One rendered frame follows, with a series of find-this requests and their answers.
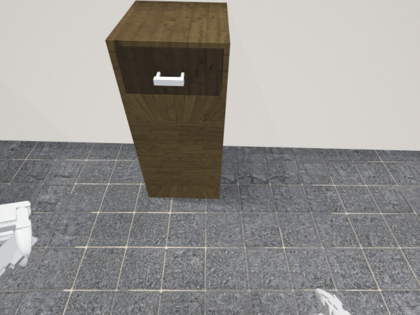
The robot right hand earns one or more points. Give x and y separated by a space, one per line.
332 304

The handle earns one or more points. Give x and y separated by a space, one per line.
169 81

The cabinet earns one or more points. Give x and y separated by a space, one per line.
178 138

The robot left hand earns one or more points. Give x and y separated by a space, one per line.
15 235

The drawer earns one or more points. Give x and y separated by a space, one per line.
201 67

